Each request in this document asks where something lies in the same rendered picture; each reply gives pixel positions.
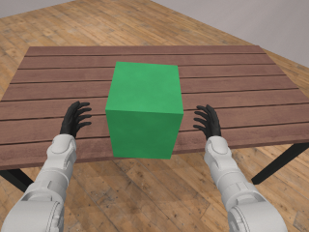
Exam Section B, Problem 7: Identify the carton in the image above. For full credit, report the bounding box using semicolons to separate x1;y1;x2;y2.
105;61;183;160

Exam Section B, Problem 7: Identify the robot left upper arm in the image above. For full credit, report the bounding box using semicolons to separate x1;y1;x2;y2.
4;200;65;232

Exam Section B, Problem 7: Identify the robot right hand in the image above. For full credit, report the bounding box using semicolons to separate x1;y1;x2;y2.
193;104;222;141

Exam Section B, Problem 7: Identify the robot right forearm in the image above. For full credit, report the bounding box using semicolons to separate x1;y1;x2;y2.
204;135;288;232

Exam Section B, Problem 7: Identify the robot right upper arm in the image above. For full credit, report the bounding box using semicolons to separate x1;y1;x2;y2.
227;201;287;232

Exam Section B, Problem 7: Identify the robot left hand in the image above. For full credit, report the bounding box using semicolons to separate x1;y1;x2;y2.
59;101;92;139

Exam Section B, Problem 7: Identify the robot left forearm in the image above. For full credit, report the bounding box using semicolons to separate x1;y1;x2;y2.
0;133;77;232

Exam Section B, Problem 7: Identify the table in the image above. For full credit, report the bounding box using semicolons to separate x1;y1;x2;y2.
0;45;309;193

